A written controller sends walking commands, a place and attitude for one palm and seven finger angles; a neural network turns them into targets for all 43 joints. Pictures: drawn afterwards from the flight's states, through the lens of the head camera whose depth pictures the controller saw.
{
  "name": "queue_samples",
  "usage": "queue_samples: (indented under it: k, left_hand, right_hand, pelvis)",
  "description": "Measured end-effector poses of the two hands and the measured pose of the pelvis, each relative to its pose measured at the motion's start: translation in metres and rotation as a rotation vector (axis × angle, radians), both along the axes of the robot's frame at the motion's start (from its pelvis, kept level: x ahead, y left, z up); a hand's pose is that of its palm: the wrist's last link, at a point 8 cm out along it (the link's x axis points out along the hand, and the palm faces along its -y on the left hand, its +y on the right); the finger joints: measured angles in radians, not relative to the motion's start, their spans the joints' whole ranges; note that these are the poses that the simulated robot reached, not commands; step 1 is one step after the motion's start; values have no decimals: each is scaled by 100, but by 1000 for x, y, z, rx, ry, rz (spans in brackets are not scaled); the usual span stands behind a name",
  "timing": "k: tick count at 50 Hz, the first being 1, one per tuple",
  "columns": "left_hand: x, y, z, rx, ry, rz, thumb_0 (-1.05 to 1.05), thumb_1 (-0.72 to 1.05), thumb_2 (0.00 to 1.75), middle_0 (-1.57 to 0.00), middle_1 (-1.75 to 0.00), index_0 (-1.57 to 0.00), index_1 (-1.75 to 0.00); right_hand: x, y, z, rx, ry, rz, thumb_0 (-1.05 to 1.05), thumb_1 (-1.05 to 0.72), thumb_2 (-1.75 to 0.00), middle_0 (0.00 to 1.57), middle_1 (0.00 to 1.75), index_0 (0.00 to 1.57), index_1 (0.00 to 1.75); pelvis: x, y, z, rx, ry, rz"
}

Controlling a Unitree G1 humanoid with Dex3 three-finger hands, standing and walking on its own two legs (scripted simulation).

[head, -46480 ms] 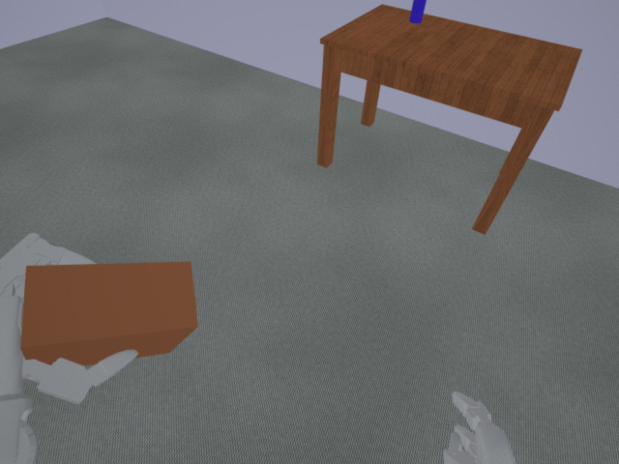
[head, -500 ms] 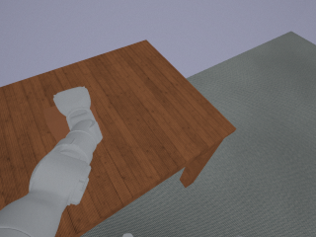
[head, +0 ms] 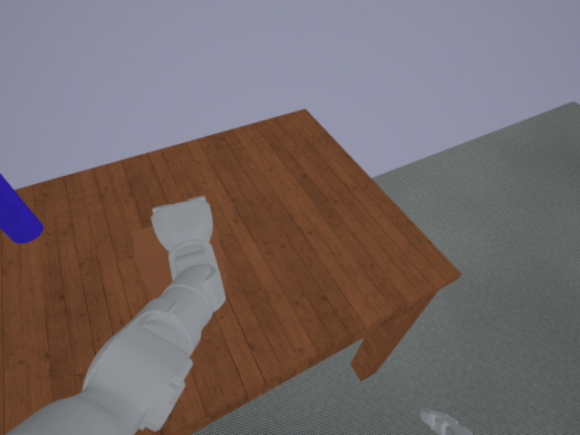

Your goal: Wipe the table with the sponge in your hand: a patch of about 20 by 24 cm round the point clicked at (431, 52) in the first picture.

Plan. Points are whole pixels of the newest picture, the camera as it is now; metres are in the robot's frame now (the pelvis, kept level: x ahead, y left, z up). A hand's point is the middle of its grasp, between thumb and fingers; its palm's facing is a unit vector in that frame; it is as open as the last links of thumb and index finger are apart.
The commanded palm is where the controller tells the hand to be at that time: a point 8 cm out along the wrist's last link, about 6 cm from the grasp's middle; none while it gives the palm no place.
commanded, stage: wipe back along the third lane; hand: left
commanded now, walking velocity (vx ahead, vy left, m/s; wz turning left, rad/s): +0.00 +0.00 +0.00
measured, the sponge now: (185, 269) +0.39 +0.21 -0.06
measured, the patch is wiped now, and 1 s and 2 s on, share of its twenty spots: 0.90 0.90 1.00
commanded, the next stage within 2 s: slide back across to the middle lane in 1.36 s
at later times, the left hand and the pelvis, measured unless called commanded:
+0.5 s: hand (201, 275) +0.35 +0.16 +0.00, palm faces -0.07 -0.03 -1.00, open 10.8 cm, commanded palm +0.30 +0.14 +0.04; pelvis +0.00 -0.02 +0.01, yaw +1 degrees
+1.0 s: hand (217, 303) +0.30 +0.13 +0.00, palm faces -0.07 -0.02 -1.00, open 10.8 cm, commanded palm +0.26 +0.10 +0.03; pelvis -0.02 -0.04 +0.01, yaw +1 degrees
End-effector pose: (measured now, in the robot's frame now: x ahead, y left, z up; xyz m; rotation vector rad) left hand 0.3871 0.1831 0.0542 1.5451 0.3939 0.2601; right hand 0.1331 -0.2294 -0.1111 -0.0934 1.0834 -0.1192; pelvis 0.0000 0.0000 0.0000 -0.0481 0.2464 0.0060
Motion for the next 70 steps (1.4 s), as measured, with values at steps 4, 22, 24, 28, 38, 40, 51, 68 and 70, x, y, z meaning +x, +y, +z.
queue_samples:
  k: [4,22,24,28,38,40,51,68,70]
  left_hand:
    - [-9,-4,0,-4,-11,-7,0,-52,103,-64,-137,-63,-137]
    - [-49,-26,2,-13,-5,-6,0,-52,103,-64,-137,-63,-137]
    - [-54,-29,2,-17,-8,-10,0,-52,103,-64,-137,-63,-137]
    - [-65,-33,2,-22,-12,-10,0,-52,103,-64,-137,-63,-137]
    - [-83,-44,1,-16,-5,-14,0,-52,103,-64,-137,-63,-136]
    - [-85,-47,1,-13,-4,-18,0,-52,103,-64,-137,-63,-136]
    - [-101,-64,-1,-5,-17,-39,-1,-52,103,-64,-137,-63,-136]
    - [-115,-75,-2,-33,-21,-29,-1,-52,103,-64,-137,-62,-137]
    - [-116,-75,-2,-36,-23,-30,-1,-52,103,-64,-137,-62,-137]
  right_hand:
    - [20,4,6,11,-31,28,0,-91,-90,19,30,20,30]
    - [50,3,22,40,-94,85,0,-91,-90,19,30,20,30]
    - [48,1,22,43,-95,84,0,-91,-90,19,30,20,30]
    - [44,-4,23,44,-100,81,0,-91,-90,19,30,20,30]
    - [38,-17,24,42,-124,75,1,-91,-90,19,30,20,30]
    - [38,-18,24,43,-129,75,1,-91,-90,19,30,20,30]
    - [43,-22,23,74,-156,92,1,-91,-90,19,29,20,30]
    - [72,-26,40,80,-231,123,1,-91,-90,19,30,20,30]
    - [73,-28,41,76,-234,121,1,-91,-90,19,30,20,30]
  pelvis:
    - [4,-2,2,3,-18,4]
    - [0,-16,7,20,-96,18]
    - [-1,-18,7,22,-103,17]
    - [-4,-23,8,25,-119,17]
    - [-14,-33,8,34,-143,18]
    - [-15,-35,8,35,-145,19]
    - [-17,-44,7,43,-157,19]
    - [-14,-55,8,53,-179,11]
    - [-14,-56,8,53,-179,10]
